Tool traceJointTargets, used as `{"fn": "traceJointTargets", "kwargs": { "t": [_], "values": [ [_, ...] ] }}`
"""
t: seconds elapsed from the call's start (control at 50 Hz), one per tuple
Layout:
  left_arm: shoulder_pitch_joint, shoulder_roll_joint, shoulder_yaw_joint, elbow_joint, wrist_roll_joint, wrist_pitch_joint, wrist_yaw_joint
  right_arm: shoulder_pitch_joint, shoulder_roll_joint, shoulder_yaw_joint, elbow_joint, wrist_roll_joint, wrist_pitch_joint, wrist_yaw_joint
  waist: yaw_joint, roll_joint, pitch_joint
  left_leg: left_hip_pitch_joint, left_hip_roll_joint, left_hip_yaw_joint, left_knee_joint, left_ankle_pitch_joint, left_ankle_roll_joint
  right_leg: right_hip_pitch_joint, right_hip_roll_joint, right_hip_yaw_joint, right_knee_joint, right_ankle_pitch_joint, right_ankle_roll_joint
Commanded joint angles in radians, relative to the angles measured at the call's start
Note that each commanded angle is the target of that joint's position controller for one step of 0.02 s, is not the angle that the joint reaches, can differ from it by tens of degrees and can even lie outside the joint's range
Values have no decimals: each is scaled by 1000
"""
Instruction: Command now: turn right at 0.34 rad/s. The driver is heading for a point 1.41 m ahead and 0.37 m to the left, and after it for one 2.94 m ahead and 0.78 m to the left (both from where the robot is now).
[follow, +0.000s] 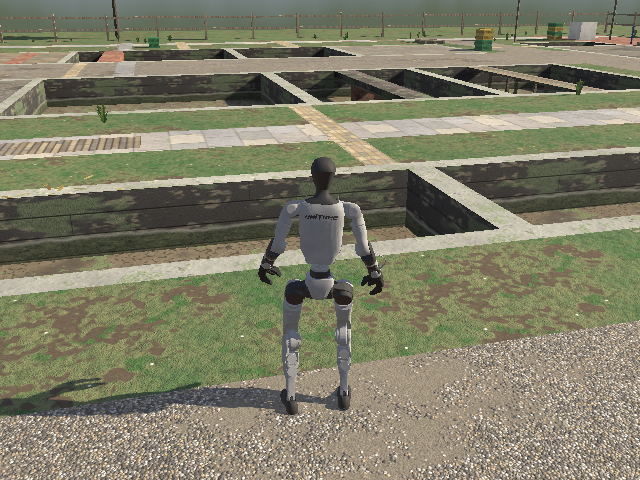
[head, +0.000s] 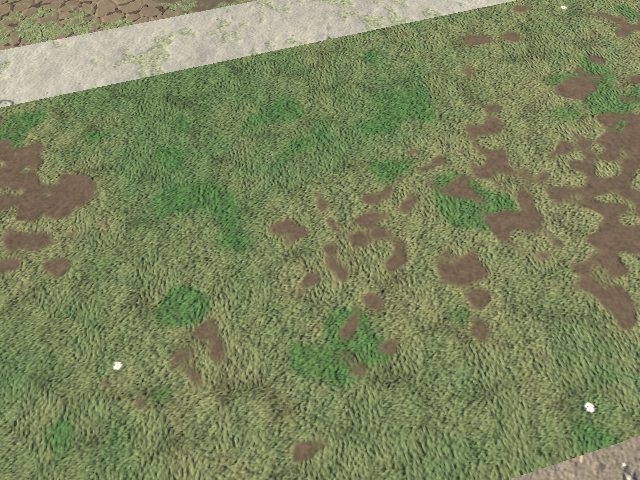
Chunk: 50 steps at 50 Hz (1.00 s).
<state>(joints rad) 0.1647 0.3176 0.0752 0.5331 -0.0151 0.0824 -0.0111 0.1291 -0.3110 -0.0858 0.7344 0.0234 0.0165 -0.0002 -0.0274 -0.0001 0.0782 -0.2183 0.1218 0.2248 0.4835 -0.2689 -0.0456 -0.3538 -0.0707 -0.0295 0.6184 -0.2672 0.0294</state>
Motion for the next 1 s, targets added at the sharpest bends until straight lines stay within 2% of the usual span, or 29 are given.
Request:
{"fn": "traceJointTargets", "kwargs": {
  "t": [0.02,0.04,0.06,0.08,0.1,0.12,0.16,0.22,0.28,0.34,0.4,0.48,0.5,0.52,0.54,0.56,0.58,0.6,0.62,0.64,0.68,0.74,0.8,0.84,0.86,0.9,0.92,0.96,1.0],
  "values": [
    [159,179,56,-24,12,-18,24,27,-38,12,-40,-24,-24,22,54,-165,-236,-194,53,-42,255,-14,36,476,-135,243,-256,563,-113],
    [82,185,34,-55,40,-35,33,36,-2,33,-57,-58,-25,26,19,-328,-265,-348,-20,-88,429,-404,-29,452,-351,403,-201,810,-285],
    [76,100,10,-46,61,-56,22,14,-81,10,-36,-29,-15,17,78,-204,-326,-296,2,-195,532,-391,-44,358,-354,337,-227,709,-357],
    [59,80,3,-6,65,-71,14,4,-99,3,-29,0,-6,13,65,-187,-257,-288,-1,-221,551,-357,-38,298,-273,245,-250,547,-312],
    [13,90,8,13,58,-80,14,24,-100,-2,-7,6,4,3,49,-175,-207,-304,-11,-232,556,-299,-36,272,-221,176,-263,425,-259],
    [-22,89,6,23,51,-87,19,37,-113,-9,12,0,16,-8,45,-184,-166,-297,-23,-251,581,-236,-44,232,-209,129,-272,445,-238],
    [-62,105,10,27,50,-87,39,77,-149,-28,15,5,27,-18,25,-187,-132,-302,-64,-236,680,-169,-62,200,-209,61,-288,501,-241],
    [-76,63,2,38,50,-77,63,69,-116,-27,-12,11,40,-27,35,-142,-107,-379,-45,-232,669,-124,-76,246,-240,30,-315,368,-244],
    [-77,65,9,57,51,-70,72,44,-70,-13,-58,1,49,-15,48,-120,-98,-382,-12,-215,558,-101,-80,277,-266,7,-327,292,-252],
    [-88,90,25,70,45,-71,62,36,-50,-4,-103,-6,54,5,50,-109,-105,-334,4,-184,460,-124,-59,275,-296,-26,-321,318,-265],
    [-100,118,42,81,27,-75,41,45,-58,-9,-140,-4,65,21,39,-111,-119,-274,-6,-143,376,-141,-21,276,-318,-68,-281,426,-254],
    [-119,132,57,100,-9,-77,17,81,-67,-26,-171,5,86,31,-3,-110,-150,-138,-48,-90,174,-67,51,277,-314,-144,-146,472,-166],
    [-92,117,57,123,-17,-74,11,128,-84,-38,-162,3,84,22,-29,-70,-162,-32,-81,-94,66,45,85,227,-272,-190,-44,433,-112],
    [-55,90,53,135,-5,-75,6,215,-178,-74,-149,0,75,1,-55,96,-182,155,-42,-237,-29,411,153,68,-172,-245,187,267,-33],
    [-134,31,32,54,45,-85,12,232,-333,-108,-167,-13,63,-12,-41,395,-172,338,202,-680,-56,791,350,-338,20,-227,512,-388,79],
    [-203,62,35,41,46,-87,21,242,-291,-89,-186,-46,25,5,-89,237,-305,315,274,-798,-112,656,457,-376,58,35,673,-483,77],
    [-223,85,41,35,21,-89,25,201,-258,-76,-182,-38,-1,10,-66,150,-258,287,243,-715,-138,521,425,-411,43,85,693,-405,54],
    [-216,77,41,42,14,-94,33,151,-234,-70,-181,-14,-12,1,-30,95,-193,245,185,-652,-147,408,367,-427,31,106,643,-302,32],
    [-200,98,47,52,25,-96,43,86,-202,-59,-192,6,-8,-10,3,63,-154,208,152,-615,-143,381,323,-435,20,118,587,-211,26],
    [-174,111,53,62,32,-97,47,35,-183,-49,-209,9,-1,-23,33,73,-152,154,118,-577,-143,405,299,-381,24,125,552,-148,27],
    [-102,96,48,103,30,-96,39,5,-169,-38,-230,-11,6,-37,53,77,-199,148,96,-514,-130,504,289,-314,52,100,530,-65,45],
    [-62,58,27,144,16,-83,34,25,-124,-12,-210,-24,1,-42,32,77,-226,146,75,-422,-119,556,275,-220,33,73,397,-11,74],
    [-56,23,4,162,13,-76,21,2,-53,24,-177,-52,-3,-33,20,125,-197,68,50,-347,-148,421,255,-65,-15,63,213,34,73],
    [-77,56,6,154,5,-74,15,5,-78,22,-153,-67,-8,-20,-7,143,-135,21,67,-351,-180,297,262,-19,-14,44,150,18,61],
    [-89,85,13,143,0,-73,14,-1,-105,15,-145,-67,-7,-17,-15,147,-99,17,83,-364,-184,258,269,-37,-7,36,142,-15,54],
    [-98,126,24,121,-11,-74,14,2,-157,-3,-132,-55,3,-20,-30,147,-52,60,128,-398,-167,281,291,-118,3,26,162,-107,42],
    [-87,120,20,116,-18,-75,11,39,-173,-13,-124,-44,7,-23,-51,132,-71,110,159,-432,-201,106,302,-165,1,17,182,-133,29],
    [-114,103,14,94,-31,-83,-2,104,-184,-21,-103,-21,-5,-26,-81,129,-33,211,232,-562,-291,-319,308,-324,-28,40,225,-175,-9],
    [-130,81,9,81,-35,-98,-12,123,-161,-21,-90,-15,-32,-28,-78,101,4,318,269,-598,-332,-380,294,-457,-56,74,242,-187,-48]
  ]
}}
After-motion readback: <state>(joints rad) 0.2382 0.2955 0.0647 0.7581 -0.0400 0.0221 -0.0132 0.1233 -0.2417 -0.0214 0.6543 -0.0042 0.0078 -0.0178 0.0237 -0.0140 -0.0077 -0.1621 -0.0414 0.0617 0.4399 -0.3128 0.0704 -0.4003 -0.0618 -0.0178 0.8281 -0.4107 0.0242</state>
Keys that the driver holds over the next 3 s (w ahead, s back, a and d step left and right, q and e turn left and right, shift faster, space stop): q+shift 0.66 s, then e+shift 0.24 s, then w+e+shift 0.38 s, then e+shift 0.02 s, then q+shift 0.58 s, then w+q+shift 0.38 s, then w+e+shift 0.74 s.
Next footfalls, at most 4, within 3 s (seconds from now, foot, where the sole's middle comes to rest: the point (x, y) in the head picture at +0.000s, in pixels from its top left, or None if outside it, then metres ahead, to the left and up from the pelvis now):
0.02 right None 0.05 -0.13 -0.77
0.52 left None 0.02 0.11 -0.77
1.28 right None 0.35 -0.11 -0.77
1.68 left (317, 358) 0.68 0.04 -0.77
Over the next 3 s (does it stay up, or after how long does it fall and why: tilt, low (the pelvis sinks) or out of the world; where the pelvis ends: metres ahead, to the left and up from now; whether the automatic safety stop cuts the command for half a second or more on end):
stays up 1.09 0.30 -0.04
